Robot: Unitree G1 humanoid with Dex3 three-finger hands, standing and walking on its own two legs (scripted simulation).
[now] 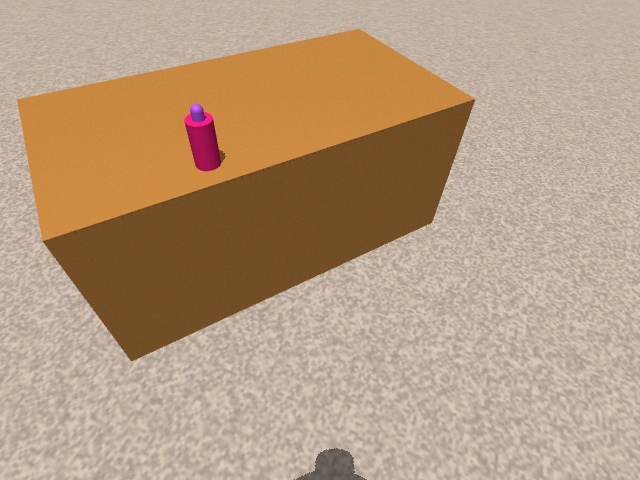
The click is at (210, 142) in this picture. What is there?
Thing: necked bottle
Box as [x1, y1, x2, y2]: [184, 104, 220, 170]
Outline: 193,104 190,108 191,113 185,117 184,121 195,165 197,168 201,170 211,170 216,168 220,164 212,117 210,114 204,112 200,105
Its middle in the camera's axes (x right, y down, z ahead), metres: -0.29 -0.26 +0.99
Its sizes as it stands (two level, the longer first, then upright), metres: 0.068 0.068 0.171
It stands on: a support 0.60 m high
